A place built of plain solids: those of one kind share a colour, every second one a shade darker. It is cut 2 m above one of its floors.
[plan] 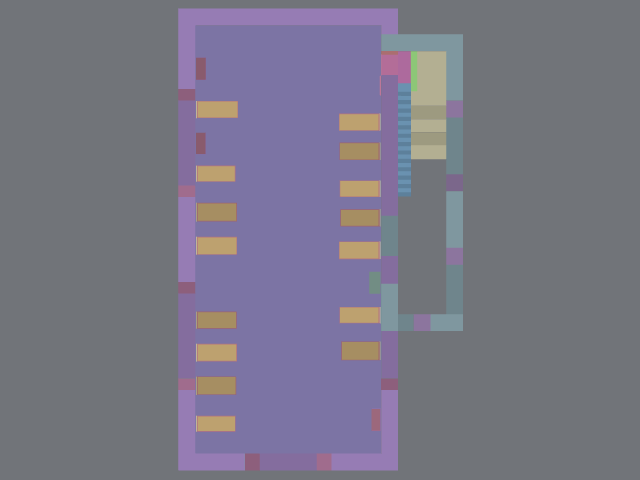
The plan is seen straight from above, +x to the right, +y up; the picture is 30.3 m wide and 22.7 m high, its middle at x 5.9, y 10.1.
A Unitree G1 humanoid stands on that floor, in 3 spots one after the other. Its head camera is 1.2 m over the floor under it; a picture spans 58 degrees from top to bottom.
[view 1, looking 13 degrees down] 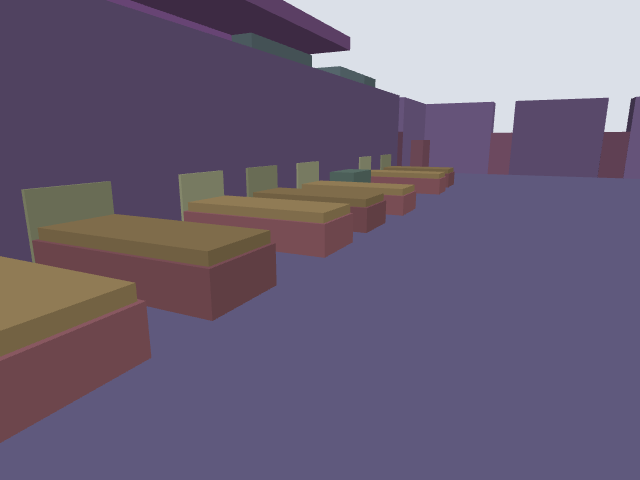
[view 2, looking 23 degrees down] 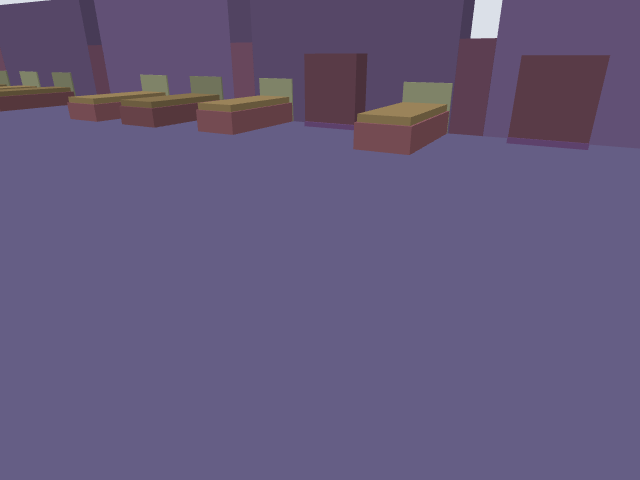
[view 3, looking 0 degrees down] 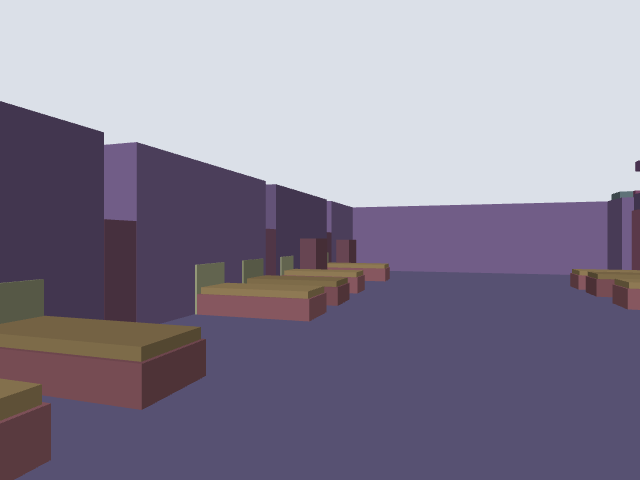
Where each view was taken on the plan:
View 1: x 4.96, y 16.85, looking -64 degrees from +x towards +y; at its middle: bed_frame_dorter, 4.49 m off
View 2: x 7.55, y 18.39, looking -151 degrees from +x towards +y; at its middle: floor_dorter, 3.07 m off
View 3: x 4.09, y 3.40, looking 108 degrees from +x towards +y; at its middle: aumbry_carcase_dorter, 11.67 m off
